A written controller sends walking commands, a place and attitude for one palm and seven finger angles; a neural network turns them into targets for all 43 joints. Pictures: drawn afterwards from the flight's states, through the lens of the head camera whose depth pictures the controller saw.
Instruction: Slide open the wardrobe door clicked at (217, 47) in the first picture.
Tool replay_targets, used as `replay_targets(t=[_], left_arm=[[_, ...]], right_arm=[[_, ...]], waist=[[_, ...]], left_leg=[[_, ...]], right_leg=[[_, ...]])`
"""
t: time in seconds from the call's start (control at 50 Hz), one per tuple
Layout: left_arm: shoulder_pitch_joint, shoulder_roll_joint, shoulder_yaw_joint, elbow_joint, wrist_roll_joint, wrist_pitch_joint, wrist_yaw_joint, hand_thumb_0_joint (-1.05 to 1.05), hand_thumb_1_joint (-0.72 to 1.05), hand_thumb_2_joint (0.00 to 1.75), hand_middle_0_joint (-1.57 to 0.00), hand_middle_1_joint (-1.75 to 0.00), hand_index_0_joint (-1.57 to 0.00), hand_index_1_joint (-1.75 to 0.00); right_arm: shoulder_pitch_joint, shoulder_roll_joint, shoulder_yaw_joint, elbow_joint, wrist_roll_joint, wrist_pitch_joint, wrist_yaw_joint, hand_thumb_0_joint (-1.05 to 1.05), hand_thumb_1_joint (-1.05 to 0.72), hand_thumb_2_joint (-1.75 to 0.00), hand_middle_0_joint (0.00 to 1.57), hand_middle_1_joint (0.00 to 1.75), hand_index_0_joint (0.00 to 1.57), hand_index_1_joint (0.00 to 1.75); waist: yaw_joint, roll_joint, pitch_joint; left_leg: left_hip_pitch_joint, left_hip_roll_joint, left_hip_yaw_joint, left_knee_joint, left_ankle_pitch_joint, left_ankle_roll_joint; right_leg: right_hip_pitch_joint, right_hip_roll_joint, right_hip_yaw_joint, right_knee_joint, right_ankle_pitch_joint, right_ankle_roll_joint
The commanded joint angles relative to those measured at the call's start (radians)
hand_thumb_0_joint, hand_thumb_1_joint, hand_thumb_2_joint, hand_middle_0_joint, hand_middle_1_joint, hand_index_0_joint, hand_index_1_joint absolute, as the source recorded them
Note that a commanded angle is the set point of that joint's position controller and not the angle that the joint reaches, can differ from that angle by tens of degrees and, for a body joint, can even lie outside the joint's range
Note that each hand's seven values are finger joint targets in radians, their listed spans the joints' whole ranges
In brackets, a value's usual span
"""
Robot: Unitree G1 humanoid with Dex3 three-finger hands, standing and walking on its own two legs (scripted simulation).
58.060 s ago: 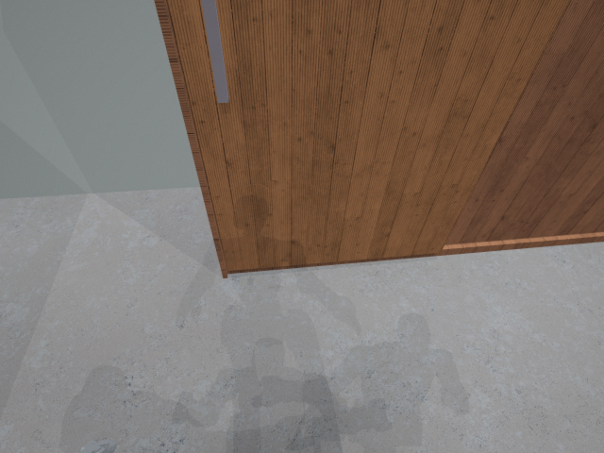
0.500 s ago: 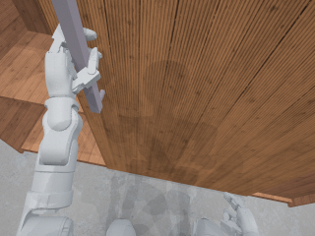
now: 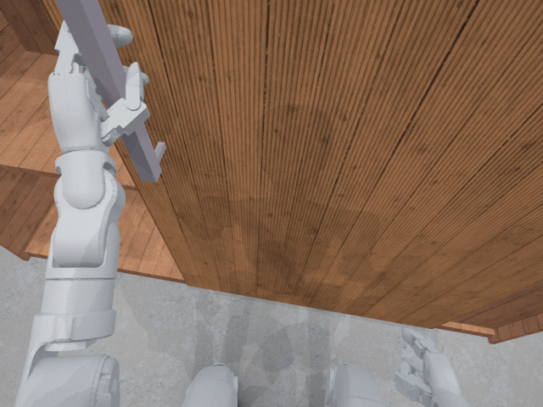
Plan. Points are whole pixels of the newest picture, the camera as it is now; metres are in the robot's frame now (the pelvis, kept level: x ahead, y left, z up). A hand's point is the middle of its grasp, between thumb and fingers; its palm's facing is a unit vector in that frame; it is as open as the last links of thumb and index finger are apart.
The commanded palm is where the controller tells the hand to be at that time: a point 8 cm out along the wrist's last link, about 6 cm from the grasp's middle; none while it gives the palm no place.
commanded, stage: stop walking and hold the door there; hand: left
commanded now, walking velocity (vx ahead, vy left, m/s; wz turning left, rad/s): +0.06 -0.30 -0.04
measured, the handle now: (121, 73) +0.41 +0.27 +0.21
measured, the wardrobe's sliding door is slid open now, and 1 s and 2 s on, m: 0.63 0.63 0.63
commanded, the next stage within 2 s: none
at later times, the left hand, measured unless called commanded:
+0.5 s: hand (134, 102) +0.38 +0.24 +0.20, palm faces +0.58 -0.79 -0.22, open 6.0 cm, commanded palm +0.34 +0.27 +0.16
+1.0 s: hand (135, 103) +0.38 +0.24 +0.20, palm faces +0.54 -0.82 -0.19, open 5.8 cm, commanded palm +0.34 +0.27 +0.16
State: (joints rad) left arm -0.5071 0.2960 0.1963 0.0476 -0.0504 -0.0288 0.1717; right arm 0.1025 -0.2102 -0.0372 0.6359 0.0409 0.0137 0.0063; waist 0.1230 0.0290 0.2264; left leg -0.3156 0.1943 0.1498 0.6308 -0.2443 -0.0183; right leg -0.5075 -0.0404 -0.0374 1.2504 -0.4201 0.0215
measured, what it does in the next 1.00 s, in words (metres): steps on the spot: right foot, then left foot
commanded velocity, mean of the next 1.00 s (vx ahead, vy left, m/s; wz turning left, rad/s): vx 0.01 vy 0.07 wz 0.00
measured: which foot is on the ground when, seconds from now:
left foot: down 0.00-0.26, up 0.28-0.50, down 0.52-1.00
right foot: up 0.00-0.24, down 0.26-1.00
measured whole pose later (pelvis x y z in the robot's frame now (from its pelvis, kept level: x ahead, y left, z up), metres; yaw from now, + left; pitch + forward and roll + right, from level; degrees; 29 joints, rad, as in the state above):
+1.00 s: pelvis -0.04 -0.09 +0.00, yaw -9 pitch -2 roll -1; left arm -0.56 0.67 0.51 0.92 -0.03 -0.17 0.10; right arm 0.35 -0.30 0.01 0.76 0.05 -0.03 -0.10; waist -0.04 0.05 -0.01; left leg -0.35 0.08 0.11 0.54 -0.14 0.02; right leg -0.24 0.00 -0.07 0.54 -0.26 0.00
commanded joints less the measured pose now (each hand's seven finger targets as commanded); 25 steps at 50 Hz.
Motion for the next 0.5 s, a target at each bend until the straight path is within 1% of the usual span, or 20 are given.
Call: replay_targets(t=[0.0,0.06,0.08,0.1,0.12,0.14,0.16,0.18,0.2,0.22,0.24,0.26,0.28,0.3,0.34,0.38,0.4,0.42,0.46,0.48], left_arm=[[-0.463,-0.062,-0.265,-0.348,-0.022,-0.108,-0.108,0.0,0.9,0.9,-0.45,-1.4,-0.45,-1.4],[-0.459,-0.035,-0.244,-0.316,-0.025,-0.097,-0.115,0.0,0.9,0.9,-0.45,-1.4,-0.45,-1.4],[-0.213,0.514,0.31,0.089,0.005,-0.095,-0.069,0.0,0.9,0.9,-0.45,-1.4,-0.45,-1.4],[-0.227,0.366,0.157,0.034,-0.004,-0.106,-0.093,0.0,0.9,0.9,-0.45,-1.4,-0.45,-1.4],[-0.237,0.384,0.172,0.033,-0.004,-0.12,-0.099,0.0,0.9,0.9,-0.45,-1.4,-0.45,-1.4],[-0.257,0.359,0.146,0.03,-0.009,-0.136,-0.102,0.0,0.9,0.9,-0.45,-1.4,-0.45,-1.4],[-0.243,0.392,0.181,0.067,-0.008,-0.142,-0.096,0.0,0.9,0.9,-0.45,-1.4,-0.45,-1.4],[-0.227,0.422,0.206,0.104,-0.001,-0.148,-0.092,0.0,0.9,0.9,-0.45,-1.4,-0.45,-1.4],[-0.226,0.47,0.235,0.135,0.011,-0.153,-0.09,0.0,0.9,0.9,-0.45,-1.4,-0.45,-1.4],[-0.195,0.558,0.283,0.205,0.028,-0.155,-0.08,0.0,0.9,0.9,-0.45,-1.4,-0.45,-1.4],[-0.154,0.646,0.357,0.263,0.035,-0.157,-0.071,0.0,0.9,0.9,-0.45,-1.4,-0.45,-1.4],[-0.143,0.706,0.428,0.31,0.031,-0.141,-0.065,0.0,0.9,0.9,-0.45,-1.4,-0.45,-1.4],[-0.187,0.725,0.459,0.27,0.015,-0.138,-0.057,0.0,0.9,0.9,-0.45,-1.4,-0.45,-1.4],[-0.224,0.586,0.359,0.24,0.001,-0.136,-0.056,0.0,0.9,0.9,-0.45,-1.4,-0.45,-1.4],[-0.151,0.615,0.434,0.341,0.01,-0.128,-0.039,0.0,0.9,0.9,-0.45,-1.4,-0.45,-1.4],[-0.164,0.598,0.409,0.337,0.021,-0.138,-0.042,0.0,0.9,0.9,-0.45,-1.4,-0.45,-1.4],[-0.171,0.605,0.408,0.339,0.024,-0.143,-0.041,0.0,0.9,0.9,-0.45,-1.4,-0.45,-1.4],[-0.175,0.616,0.403,0.337,0.024,-0.148,-0.039,0.0,0.9,0.9,-0.45,-1.4,-0.45,-1.4],[-0.166,0.581,0.368,0.336,0.027,-0.166,-0.038,0.0,0.9,0.9,-0.45,-1.4,-0.45,-1.4],[-0.195,0.564,0.338,0.297,0.027,-0.18,-0.04,0.0,0.9,0.9,-0.45,-1.4,-0.45,-1.4]], right_arm=[[-0.061,-0.153,-0.049,-0.152,0.005,-0.056,-0.006,0.0,-0.9,-0.9,0.2,0.3,0.2,0.3],[-0.041,-0.15,-0.042,-0.161,0.008,-0.074,-0.01,0.0,-0.9,-0.9,0.2,0.3,0.2,0.3],[0.025,-0.205,-0.051,-0.087,0.001,-0.053,-0.035,0.0,-0.9,-0.9,0.2,0.3,0.2,0.3],[0.029,-0.184,-0.039,-0.123,-0.009,-0.048,-0.032,0.0,-0.9,-0.9,0.2,0.3,0.2,0.3],[0.033,-0.192,-0.036,-0.121,0.0,-0.062,-0.035,0.0,-0.9,-0.9,0.2,0.3,0.2,0.3],[0.02,-0.182,-0.027,-0.131,0.003,-0.077,-0.033,0.0,-0.9,-0.9,0.2,0.3,0.2,0.3],[0.023,-0.181,-0.021,-0.129,0.009,-0.089,-0.033,0.0,-0.9,-0.9,0.2,0.3,0.2,0.3],[0.029,-0.181,-0.016,-0.131,0.016,-0.097,-0.033,0.0,-0.9,-0.9,0.2,0.3,0.2,0.3],[0.046,-0.172,-0.012,-0.124,0.021,-0.105,-0.034,0.0,-0.9,-0.9,0.2,0.3,0.2,0.3],[0.047,-0.152,-0.001,-0.119,0.018,-0.101,-0.043,0.0,-0.9,-0.9,0.2,0.3,0.2,0.3],[0.005,-0.133,0.012,-0.138,0.013,-0.101,-0.057,0.0,-0.9,-0.9,0.2,0.3,0.2,0.3],[-0.017,-0.144,0.017,-0.133,0.011,-0.113,-0.072,0.0,-0.9,-0.9,0.2,0.3,0.2,0.3],[0.012,-0.175,0.004,-0.117,0.022,-0.119,-0.074,0.0,-0.9,-0.9,0.2,0.3,0.2,0.3],[-0.006,-0.177,-0.001,-0.11,0.028,-0.127,-0.08,0.0,-0.9,-0.9,0.2,0.3,0.2,0.3],[-0.002,-0.192,-0.002,-0.086,0.019,-0.124,-0.095,0.0,-0.9,-0.9,0.2,0.3,0.2,0.3],[-0.004,-0.196,-0.006,-0.079,0.01,-0.111,-0.096,0.0,-0.9,-0.9,0.2,0.3,0.2,0.3],[-0.005,-0.2,-0.011,-0.075,0.007,-0.108,-0.098,0.0,-0.9,-0.9,0.2,0.3,0.2,0.3],[0.0,-0.212,-0.015,-0.066,0.004,-0.102,-0.1,0.0,-0.9,-0.9,0.2,0.3,0.2,0.3],[0.043,-0.218,-0.024,-0.056,0.003,-0.097,-0.101,0.0,-0.9,-0.9,0.2,0.3,0.2,0.3],[0.048,-0.238,-0.036,-0.058,0.004,-0.097,-0.102,0.0,-0.9,-0.9,0.2,0.3,0.2,0.3]], waist=[[-0.141,0.261,-0.491],[-0.144,0.326,-0.511],[-0.116,0.32,-0.531],[-0.113,0.332,-0.521],[-0.126,0.39,-0.513],[-0.123,0.407,-0.504],[-0.117,0.389,-0.5],[-0.108,0.331,-0.506],[-0.111,0.202,-0.499],[-0.121,-0.002,-0.491],[-0.107,-0.171,-0.481],[-0.079,-0.128,-0.454],[-0.079,-0.331,-0.514],[-0.091,-0.389,-0.52],[-0.098,-0.325,-0.509],[-0.106,-0.312,-0.493],[-0.103,-0.3,-0.479],[-0.111,-0.22,-0.46],[-0.123,-0.147,-0.452],[-0.121,-0.052,-0.434]], left_leg=[[0.333,0.242,-0.112,-0.274,0.329,0.098],[0.359,0.212,-0.051,-0.277,0.373,0.084],[0.357,0.21,-0.026,-0.288,0.428,0.093],[0.326,0.204,-0.047,-0.238,0.447,0.11],[0.329,0.192,-0.016,-0.237,0.467,0.101],[0.294,0.184,-0.007,-0.209,0.449,0.09],[0.271,0.162,0.011,-0.166,0.386,0.071],[0.245,0.123,0.019,-0.088,0.3,0.045],[0.22,0.046,0.031,0.017,0.2,0.018],[0.044,-0.034,0.034,0.133,-0.008,-0.002],[-0.209,-0.118,-0.003,0.293,-0.347,-0.027],[-0.246,-0.125,-0.081,0.4,-0.355,-0.026],[-0.296,-0.139,-0.138,0.485,-0.366,-0.036],[-0.292,-0.133,-0.182,0.504,-0.332,-0.033],[-0.199,-0.143,-0.144,0.357,-0.29,-0.024],[-0.087,-0.158,-0.118,0.216,-0.223,-0.019],[-0.047,-0.165,-0.108,0.149,-0.197,-0.016],[-0.017,-0.168,-0.091,0.065,-0.144,-0.013],[0.133,-0.163,-0.072,-0.136,0.046,-0.016],[0.18,-0.109,-0.088,-0.195,0.113,-0.01]], right_leg=[[-0.048,-0.042,-0.017,-0.038,0.098,0.026],[0.023,-0.013,-0.073,-0.189,0.09,0.036],[0.011,0.008,-0.093,-0.213,0.057,0.049],[0.048,0.013,-0.106,-0.322,0.024,0.043],[0.067,0.037,-0.13,-0.393,0.037,0.044],[0.128,0.044,-0.132,-0.478,0.024,0.04],[0.193,0.063,-0.142,-0.576,0.07,0.039],[0.269,0.059,-0.133,-0.72,0.174,0.034],[0.323,0.025,-0.09,-0.872,0.319,0.028],[0.462,-0.109,0.057,-0.888,0.626,-0.028],[0.595,-0.285,0.271,-0.845,0.983,-0.106],[0.55,-0.338,0.304,-0.819,1.102,-0.142],[0.613,-0.331,0.353,-0.777,1.144,-0.156],[0.645,-0.325,0.297,-0.737,1.134,-0.156],[0.575,-0.3,0.194,-0.736,1.068,-0.145],[0.478,-0.285,0.145,-0.769,0.926,-0.124],[0.439,-0.278,0.152,-0.791,0.846,-0.118],[0.425,-0.268,0.131,-0.797,0.769,-0.11],[0.315,-0.219,0.112,-0.811,0.486,-0.081],[0.264,-0.174,0.095,-0.783,0.344,-0.064]])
